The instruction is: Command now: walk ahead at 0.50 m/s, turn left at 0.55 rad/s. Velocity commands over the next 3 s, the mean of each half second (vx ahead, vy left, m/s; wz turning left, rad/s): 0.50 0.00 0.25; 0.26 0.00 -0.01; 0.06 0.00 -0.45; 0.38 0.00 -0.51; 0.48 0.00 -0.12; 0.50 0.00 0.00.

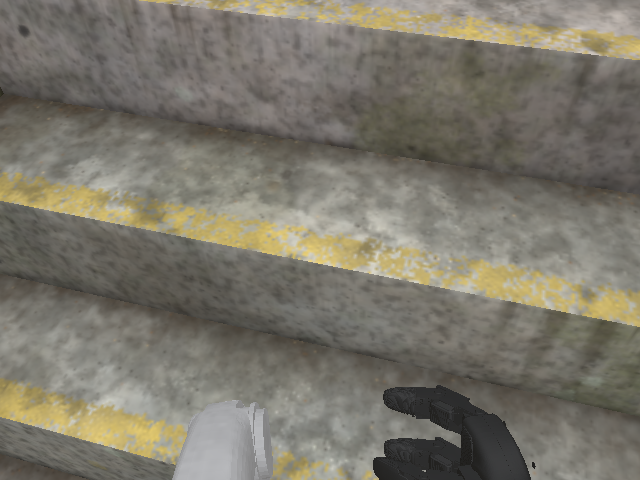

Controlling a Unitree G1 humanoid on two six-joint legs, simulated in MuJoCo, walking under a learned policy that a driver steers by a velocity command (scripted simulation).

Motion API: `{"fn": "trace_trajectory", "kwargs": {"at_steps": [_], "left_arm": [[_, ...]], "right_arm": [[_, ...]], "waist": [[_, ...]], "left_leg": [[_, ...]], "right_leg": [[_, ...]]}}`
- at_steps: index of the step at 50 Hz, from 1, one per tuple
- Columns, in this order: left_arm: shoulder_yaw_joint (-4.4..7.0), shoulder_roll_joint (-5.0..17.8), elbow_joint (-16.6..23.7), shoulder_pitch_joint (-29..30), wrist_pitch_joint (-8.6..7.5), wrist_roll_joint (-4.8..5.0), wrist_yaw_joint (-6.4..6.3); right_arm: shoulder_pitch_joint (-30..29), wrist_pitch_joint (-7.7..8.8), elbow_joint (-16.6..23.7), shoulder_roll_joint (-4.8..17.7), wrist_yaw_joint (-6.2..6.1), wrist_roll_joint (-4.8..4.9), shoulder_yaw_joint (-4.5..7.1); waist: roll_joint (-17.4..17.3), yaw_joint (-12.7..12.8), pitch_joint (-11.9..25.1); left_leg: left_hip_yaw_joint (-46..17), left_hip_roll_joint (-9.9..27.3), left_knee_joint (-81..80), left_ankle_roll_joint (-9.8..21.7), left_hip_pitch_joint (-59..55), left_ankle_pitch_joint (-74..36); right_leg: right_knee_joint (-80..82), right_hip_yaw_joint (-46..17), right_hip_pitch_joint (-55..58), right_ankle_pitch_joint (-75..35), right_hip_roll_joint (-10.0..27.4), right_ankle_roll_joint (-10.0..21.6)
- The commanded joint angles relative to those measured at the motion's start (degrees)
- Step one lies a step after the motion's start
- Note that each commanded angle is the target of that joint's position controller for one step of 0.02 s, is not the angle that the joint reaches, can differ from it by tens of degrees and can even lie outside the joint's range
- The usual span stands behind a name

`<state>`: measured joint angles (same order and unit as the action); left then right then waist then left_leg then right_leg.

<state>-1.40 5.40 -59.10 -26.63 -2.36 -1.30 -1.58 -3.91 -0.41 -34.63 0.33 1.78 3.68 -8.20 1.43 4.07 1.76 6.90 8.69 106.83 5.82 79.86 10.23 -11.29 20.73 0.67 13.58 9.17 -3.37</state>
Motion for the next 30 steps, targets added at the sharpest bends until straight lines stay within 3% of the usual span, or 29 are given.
{"fn": "trace_trajectory", "kwargs": {"at_steps": [1,2,3,4,5,6,7,8,9,10,11,12,14,15,16,17,18,19,20,21,22,23,24,25,26,27,28,29,30], "left_arm": [[1.18,11.06,-4.89,-8.59,-0.24,2.26,-0.25],[2.31,17.15,-4.64,-8.11,-1.12,1.91,-0.27],[3.02,20.70,-3.21,-5.38,-0.84,1.64,-0.46],[3.72,22.07,-0.92,-2.21,-1.42,0.88,-0.74],[3.76,18.68,3.26,1.16,-2.86,0.36,0.48],[3.05,12.02,3.58,5.11,-4.84,0.73,2.82],[4.14,9.00,5.15,11.50,-5.53,1.89,5.10],[2.37,1.56,12.74,22.19,-5.34,1.58,5.66],[0.53,-0.71,18.46,28.70,-6.05,0.85,5.84],[-1.17,-3.94,20.63,27.26,-6.23,0.08,5.71],[-3.39,-6.56,20.79,22.70,-6.89,0.09,6.09],[-4.22,-7.28,20.06,18.56,-7.01,0.44,6.09],[-5.05,-6.17,19.18,16.02,-5.71,2.56,5.88],[-5.70,-6.63,19.59,17.21,-4.65,2.92,5.33],[-6.29,-7.00,20.23,19.90,-3.52,3.45,4.43],[-6.86,-6.32,21.95,22.66,-2.60,3.69,3.83],[-7.24,-5.50,23.39,27.71,-2.18,3.50,3.05],[-7.64,-5.24,24.68,31.92,-2.17,2.85,2.63],[-8.59,-6.03,25.83,37.67,-2.22,2.73,1.91],[-8.94,-7.22,25.82,39.26,-2.40,2.53,1.94],[-9.13,-7.15,24.86,38.27,-2.48,2.41,2.16],[-8.96,-7.71,24.26,38.55,-2.99,2.39,2.89],[-7.99,-4.55,23.36,38.05,-3.67,2.71,3.90],[-7.54,-2.74,24.18,39.88,-4.16,1.35,4.67],[-5.98,-1.45,22.86,40.33,-3.83,-0.09,4.30],[-5.54,0.12,22.02,36.96,-2.75,-0.66,4.21],[-4.49,2.38,21.27,30.75,-1.40,-0.30,4.08],[-3.38,4.44,18.74,25.51,-1.06,1.18,4.68],[-2.01,7.59,15.09,16.02,-1.00,0.00,5.66]], "right_arm": [[-15.37,1.66,10.32,0.77,1.85,-0.72,0.97],[-7.62,1.70,9.76,4.22,1.51,-1.53,2.32],[1.43,1.54,7.46,10.24,1.49,-1.90,4.92],[8.62,0.85,4.58,15.58,1.37,-3.07,7.43],[19.29,-0.63,1.47,21.37,0.17,-4.37,9.81],[30.17,-2.21,-6.60,27.96,-1.68,-4.84,12.45],[28.90,-1.48,-9.42,24.81,-2.81,-5.90,11.44],[24.37,-0.79,-12.17,18.53,-2.05,-6.50,9.50],[23.66,1.13,-16.24,10.93,-0.70,-6.16,7.57],[23.07,2.70,-20.41,6.63,0.25,-5.29,6.73],[22.48,3.34,-22.77,4.07,0.82,-5.25,6.02],[21.09,3.19,-23.44,2.61,1.09,-5.99,5.56],[18.54,3.03,-24.53,3.46,1.45,-7.45,5.27],[18.42,3.12,-25.17,3.64,1.59,-7.66,4.79],[18.58,3.39,-26.19,3.73,2.00,-7.61,3.96],[17.45,3.59,-26.37,5.86,2.41,-6.49,3.74],[19.02,3.45,-27.22,6.06,2.33,-6.07,3.03],[22.19,3.71,-28.43,6.60,2.04,-4.97,2.79],[26.81,3.69,-29.41,7.58,0.68,-4.66,3.07],[32.72,3.40,-31.38,9.47,-0.67,-5.76,3.43],[36.08,2.22,-33.01,10.49,-1.82,-5.67,4.10],[37.47,1.26,-33.84,10.35,-3.10,-5.55,4.23],[34.51,1.63,-33.45,9.90,-3.55,-5.30,3.76],[31.94,1.66,-32.13,10.94,-3.99,-4.11,4.07],[32.82,1.67,-33.25,10.51,-4.76,-3.33,4.12],[34.28,2.10,-32.69,16.34,-5.46,-4.43,5.47],[35.02,2.68,-33.60,19.90,-6.33,-4.39,6.34],[32.07,2.70,-32.36,20.44,-6.26,-4.01,6.91],[28.76,3.29,-29.83,20.58,-5.78,-5.80,7.55]], "waist": [[7.45,-4.22,5.05],[14.62,-8.83,8.65],[18.41,-13.84,14.45],[21.21,-16.44,18.46],[7.79,-17.62,22.36],[-10.41,-16.55,27.90],[-7.10,-14.01,26.66],[-7.09,-10.19,15.22],[-3.70,-7.82,4.95],[1.62,-4.20,-0.04],[0.99,-1.64,-0.73],[0.82,0.21,-0.51],[-1.35,3.27,-2.47],[-2.31,3.99,-2.84],[-3.80,4.06,-3.69],[-6.09,4.65,-4.69],[-7.70,3.20,-4.81],[-8.58,1.11,-4.98],[-10.03,-2.32,-3.76],[-10.42,-4.52,0.01],[-9.70,-5.32,1.21],[-9.03,-5.63,1.91],[-7.73,-4.19,3.39],[-7.75,-2.36,7.50],[-10.52,-1.23,15.36],[-16.34,0.38,15.42],[-20.55,3.73,15.24],[-21.19,5.65,15.52],[-12.58,8.89,19.75]], "left_leg": [[13.05,-6.60,-15.15,4.12,-31.31,13.96],[11.37,-8.63,-20.45,5.69,-36.94,20.25],[9.50,-13.28,-31.69,7.06,-44.52,23.29],[-0.49,-13.11,-42.24,8.64,-53.15,20.86],[-30.38,-2.67,-55.65,14.61,-71.67,20.33],[-64.02,6.05,-89.54,16.79,-85.99,35.57],[-71.50,10.01,-96.80,10.75,-81.82,39.58],[-61.07,10.80,-92.34,5.04,-71.44,36.33],[-49.07,8.51,-86.92,3.16,-62.68,30.80],[-37.83,5.15,-81.99,0.02,-59.65,20.99],[-28.28,2.59,-79.53,-3.15,-60.86,10.96],[-21.49,1.05,-78.58,-5.49,-62.12,1.38],[-11.21,-0.01,-80.32,-8.14,-59.63,-7.22],[-7.13,-0.93,-82.09,-8.28,-55.53,-8.43],[-5.49,-1.14,-84.54,-8.34,-51.69,-7.48],[-1.18,-2.88,-87.25,-8.94,-45.35,-5.73],[-0.38,-3.57,-89.65,-8.04,-40.73,-7.32],[-1.43,-3.79,-91.95,-6.92,-40.08,-7.67],[-4.43,-1.93,-98.40,-5.03,-41.37,-11.90],[-10.03,0.38,-100.49,-3.12,-51.87,-14.87],[-9.99,0.87,-99.33,-3.04,-63.94,-15.15],[-9.98,2.30,-97.18,-3.24,-74.90,-22.67],[-4.56,1.54,-97.59,-3.84,-73.39,-40.82],[0.73,0.76,-98.04,-4.06,-67.75,-61.88],[0.05,1.44,-95.14,-1.83,-68.30,-92.10],[-2.56,5.17,-91.42,1.80,-75.66,-107.80],[-6.18,8.97,-85.72,5.46,-85.66,-119.39],[-5.90,9.39,-78.47,8.20,-92.78,-125.09],[-6.58,8.80,-67.63,9.27,-84.21,-125.27]], "right_leg": [[5.52,-1.06,-2.95,-86.89,10.33,14.52],[0.75,-2.80,2.79,-108.92,12.77,15.70],[-9.12,-4.76,8.96,-122.49,11.61,15.90],[-19.98,-6.30,9.60,-121.17,10.41,15.21],[-37.94,-10.78,-14.46,-103.12,5.80,12.67],[-61.60,-19.91,-32.18,-20.72,-7.59,9.74],[-95.04,-34.34,-42.39,-12.15,-12.19,8.46],[-112.37,-36.07,-53.35,-11.97,-11.63,10.35],[-120.23,-36.33,-61.34,-11.89,-11.67,13.24],[-123.80,-37.31,-66.26,-13.14,-11.03,15.35],[-123.11,-39.18,-70.23,-15.23,-11.14,16.55],[-125.39,-39.42,-73.30,-17.23,-11.84,17.10],[-124.57,-36.25,-78.78,-16.99,-11.99,15.54],[-126.76,-33.20,-79.76,-17.92,-13.07,14.78],[-130.63,-30.78,-82.12,-18.40,-13.39,14.37],[-124.17,-27.05,-79.43,-20.34,-13.62,13.26],[-120.91,-24.22,-76.81,-23.14,-13.83,12.26],[-117.13,-21.62,-75.74,-23.72,-13.86,11.51],[-111.91,-15.49,-73.69,-21.30,-13.63,9.93],[-116.16,-13.88,-76.33,-20.69,-12.59,9.64],[-113.18,-14.49,-82.64,-18.43,-10.93,9.49],[-112.65,-15.20,-88.20,-17.31,-9.61,9.91],[-103.24,-10.51,-78.42,-15.88,-10.66,11.22],[-86.73,-5.11,-58.66,-11.79,-10.53,12.95],[-83.72,-4.37,-42.58,-6.01,-13.75,13.17],[-76.29,-6.80,-40.80,12.49,-14.82,12.52],[-64.67,-11.62,-39.99,26.93,-15.38,11.87],[-54.11,-14.26,-38.01,29.10,-15.02,12.47],[-52.13,-23.02,-23.59,16.05,-10.83,15.33]]}}
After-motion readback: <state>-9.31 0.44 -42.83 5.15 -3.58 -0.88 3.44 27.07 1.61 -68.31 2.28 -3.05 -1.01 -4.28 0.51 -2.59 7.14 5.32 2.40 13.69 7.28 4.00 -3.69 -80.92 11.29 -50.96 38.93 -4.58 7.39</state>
